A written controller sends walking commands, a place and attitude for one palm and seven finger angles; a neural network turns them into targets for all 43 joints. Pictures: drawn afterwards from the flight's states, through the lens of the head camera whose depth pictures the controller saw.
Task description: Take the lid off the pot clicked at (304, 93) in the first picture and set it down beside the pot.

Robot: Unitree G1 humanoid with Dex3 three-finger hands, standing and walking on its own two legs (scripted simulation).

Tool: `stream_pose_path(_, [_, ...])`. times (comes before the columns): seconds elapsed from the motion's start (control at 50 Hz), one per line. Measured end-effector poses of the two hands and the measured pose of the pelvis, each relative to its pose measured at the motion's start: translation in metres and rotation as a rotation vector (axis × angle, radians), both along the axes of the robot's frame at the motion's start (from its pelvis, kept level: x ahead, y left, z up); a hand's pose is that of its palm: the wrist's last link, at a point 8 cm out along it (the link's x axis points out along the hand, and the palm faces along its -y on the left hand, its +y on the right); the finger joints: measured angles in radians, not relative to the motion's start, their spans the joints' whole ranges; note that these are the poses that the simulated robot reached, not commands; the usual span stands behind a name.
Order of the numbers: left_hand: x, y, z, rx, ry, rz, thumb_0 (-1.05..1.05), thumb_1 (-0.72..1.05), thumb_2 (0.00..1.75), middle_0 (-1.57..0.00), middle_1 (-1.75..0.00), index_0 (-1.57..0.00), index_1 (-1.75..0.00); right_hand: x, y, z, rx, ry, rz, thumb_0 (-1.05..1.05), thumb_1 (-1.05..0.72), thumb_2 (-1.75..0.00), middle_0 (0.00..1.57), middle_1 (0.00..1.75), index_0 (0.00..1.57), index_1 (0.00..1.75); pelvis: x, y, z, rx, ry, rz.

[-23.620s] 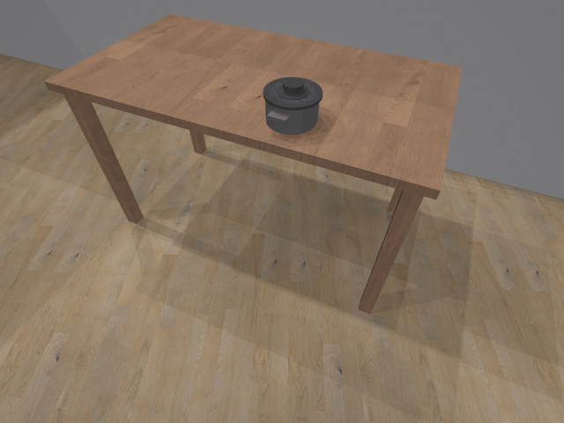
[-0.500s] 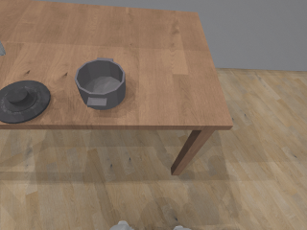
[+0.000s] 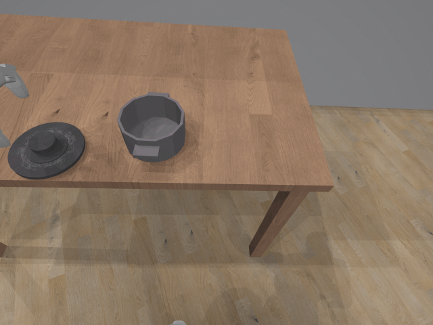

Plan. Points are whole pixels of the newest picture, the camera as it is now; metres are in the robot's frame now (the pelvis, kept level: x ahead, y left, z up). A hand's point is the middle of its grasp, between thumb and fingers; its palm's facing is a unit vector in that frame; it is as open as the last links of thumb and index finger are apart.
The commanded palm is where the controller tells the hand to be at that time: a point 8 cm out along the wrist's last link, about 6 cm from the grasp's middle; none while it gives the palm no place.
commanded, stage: draw the hand back to the body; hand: left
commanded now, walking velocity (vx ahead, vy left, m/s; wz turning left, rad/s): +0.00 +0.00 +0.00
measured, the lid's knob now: (43, 142) +0.49 +0.38 -0.01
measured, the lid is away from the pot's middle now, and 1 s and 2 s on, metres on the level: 0.24 0.24 0.24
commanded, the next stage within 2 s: step back with the hand held close in 1.82 s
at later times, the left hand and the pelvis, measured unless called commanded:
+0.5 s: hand (22, 101) +0.41 +0.29 +0.19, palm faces +0.49 -0.84 -0.24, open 10.2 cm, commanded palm +0.34 +0.32 +0.20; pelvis +0.03 -0.03 +0.02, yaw -2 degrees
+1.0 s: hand (35, 155) +0.31 +0.24 +0.19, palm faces +0.51 -0.82 -0.26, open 7.9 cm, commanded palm +0.25 +0.26 +0.20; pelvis +0.02 -0.07 +0.03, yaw -1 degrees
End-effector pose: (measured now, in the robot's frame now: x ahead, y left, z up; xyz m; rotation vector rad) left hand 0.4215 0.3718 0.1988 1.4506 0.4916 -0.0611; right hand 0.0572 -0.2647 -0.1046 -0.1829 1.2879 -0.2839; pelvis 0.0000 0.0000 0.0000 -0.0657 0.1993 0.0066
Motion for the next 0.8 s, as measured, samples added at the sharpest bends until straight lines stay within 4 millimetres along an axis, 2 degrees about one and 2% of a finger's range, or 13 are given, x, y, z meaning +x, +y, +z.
stream_pose_path(0.06, [-0.011, -0.001, -0.003, 0.005, 0.002, -0.004, 0.0, 0.05, 0.52, -0.32, -0.94, -0.33, -0.94, 0.016, 0.003, 0.002, 0.007, -0.039, 0.028, 0.01, -0.9, -0.9, 0.2, 0.3, 0.2, 0.3, -0.002, 0.0, 0.001, 0.001, -0.014, 0.006])
stream_pose_path(0.12, [-0.021, -0.003, -0.004, -0.419, -0.281, 0.057, 0.0, 0.05, 0.52, -0.32, -0.94, -0.33, -0.94, 0.031, 0.009, 0.008, 0.002, -0.105, 0.082, 0.01, -0.91, -0.9, 0.2, 0.3, 0.2, 0.3, -0.004, -0.001, 0.005, 0.009, -0.052, 0.005])
stream_pose_path(0.16, [-0.026, -0.008, -0.003, -0.635, -0.477, 0.102, 0.0, 0.05, 0.52, -0.33, -0.94, -0.33, -0.94, 0.04, 0.013, 0.013, -0.002, -0.145, 0.126, 0.01, -0.91, -0.9, 0.2, 0.3, 0.2, 0.3, -0.003, -0.003, 0.008, 0.015, -0.069, 0.001])
stream_pose_path(0.22, [-0.03, -0.014, -0.002, -0.848, -0.692, 0.178, 0.0, 0.05, 0.52, -0.33, -0.93, -0.33, -0.94, 0.053, 0.015, 0.021, -0.01, -0.204, 0.162, 0.01, -0.9, -0.9, 0.2, 0.3, 0.2, 0.3, 0.002, -0.008, 0.012, 0.021, -0.087, -0.005])
stream_pose_path(0.28, [-0.032, -0.023, -0.002, -0.97, -0.804, 0.237, 0.0, 0.07, 0.53, -0.32, -0.92, -0.32, -0.92, 0.065, 0.013, 0.029, -0.014, -0.264, 0.174, 0.01, -0.9, -0.9, 0.2, 0.3, 0.2, 0.3, 0.008, -0.012, 0.016, 0.023, -0.106, -0.009])
stream_pose_path(0.46, [-0.051, -0.043, -0.001, -1.039, -0.888, 0.313, 0.0, 0.19, 0.59, -0.3, -0.83, -0.3, -0.83, 0.081, -0.015, 0.035, -0.017, -0.344, 0.158, 0.01, -0.9, -0.9, 0.2, 0.3, 0.2, 0.3, 0.026, -0.028, 0.022, 0.038, -0.147, -0.035])
stream_pose_path(0.62, [-0.082, -0.059, 0.0, -1.014, -0.907, 0.342, 0.0, 0.35, 0.66, -0.28, -0.71, -0.28, -0.71, 0.088, -0.04, 0.032, -0.022, -0.344, 0.161, 0.01, -0.9, -0.9, 0.2, 0.3, 0.2, 0.3, 0.03, -0.046, 0.024, 0.048, -0.174, -0.03])
stream_pose_path(0.8, [-0.116, -0.079, -0.001, -0.994, -0.919, 0.342, 0.01, 0.54, 0.74, -0.25, -0.57, -0.25, -0.57, 0.109, -0.047, 0.034, -0.008, -0.414, 0.193, 0.01, -0.9, -0.9, 0.2, 0.3, 0.2, 0.3, 0.026, -0.063, 0.025, 0.056, -0.203, -0.022])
